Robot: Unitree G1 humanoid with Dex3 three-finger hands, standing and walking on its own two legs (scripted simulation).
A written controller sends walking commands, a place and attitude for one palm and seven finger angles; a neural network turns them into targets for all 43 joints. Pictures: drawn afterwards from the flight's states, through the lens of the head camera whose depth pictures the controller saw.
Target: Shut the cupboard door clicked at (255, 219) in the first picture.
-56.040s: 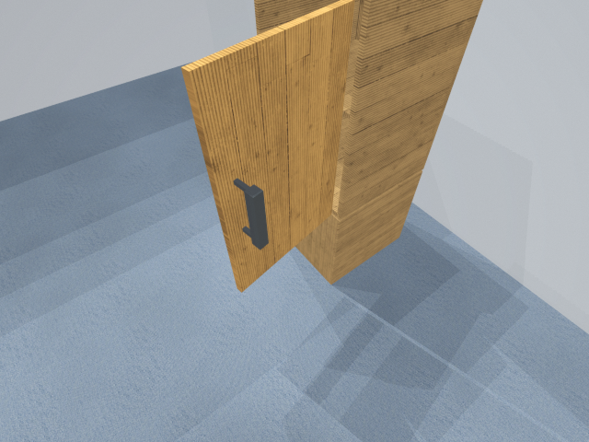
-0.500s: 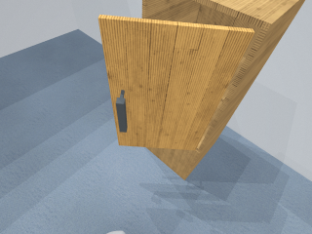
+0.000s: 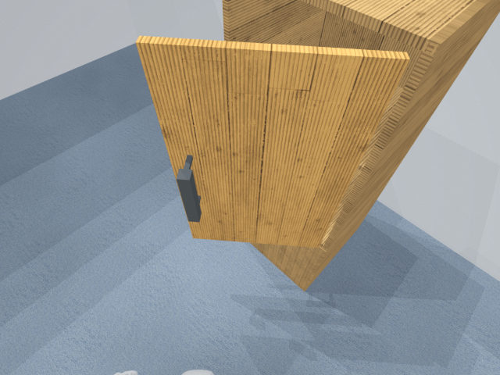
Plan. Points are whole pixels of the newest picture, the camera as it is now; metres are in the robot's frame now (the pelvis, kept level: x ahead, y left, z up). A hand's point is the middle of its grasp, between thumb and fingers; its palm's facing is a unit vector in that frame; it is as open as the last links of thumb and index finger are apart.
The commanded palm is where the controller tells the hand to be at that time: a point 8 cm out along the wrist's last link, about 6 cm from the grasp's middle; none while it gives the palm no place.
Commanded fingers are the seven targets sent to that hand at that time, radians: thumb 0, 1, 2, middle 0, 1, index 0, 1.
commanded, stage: come to a stop and stand still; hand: left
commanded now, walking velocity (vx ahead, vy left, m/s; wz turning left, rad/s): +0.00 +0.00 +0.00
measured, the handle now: (192, 189) +0.46 +0.16 -0.05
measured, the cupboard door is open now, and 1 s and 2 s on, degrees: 40 40 40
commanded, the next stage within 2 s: look again from close up in 0.52 s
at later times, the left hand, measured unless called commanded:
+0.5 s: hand out of the picture +0.00 +0.17 -0.17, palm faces -0.01 -0.98 -0.20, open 7.3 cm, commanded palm none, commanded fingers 0.00 0.90 0.90 -0.20 -0.30 -0.20 -0.30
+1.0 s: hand out of the picture +0.00 +0.19 -0.17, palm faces -0.03 -0.97 -0.22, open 7.4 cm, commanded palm none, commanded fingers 0.00 0.90 0.90 -0.20 -0.30 -0.20 -0.30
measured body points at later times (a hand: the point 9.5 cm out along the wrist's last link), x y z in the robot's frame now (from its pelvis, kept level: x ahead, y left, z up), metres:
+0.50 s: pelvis -0.01 +0.00 +0.01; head +0.00 -0.01 +0.46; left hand +0.00 +0.23 -0.15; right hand +0.01 -0.23 -0.15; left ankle -0.02 +0.12 -0.74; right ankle -0.05 -0.11 -0.74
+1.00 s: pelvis -0.03 +0.01 +0.00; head -0.02 +0.00 +0.45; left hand +0.00 +0.24 -0.15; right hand -0.03 -0.21 -0.16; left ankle -0.02 +0.12 -0.74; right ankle -0.05 -0.11 -0.74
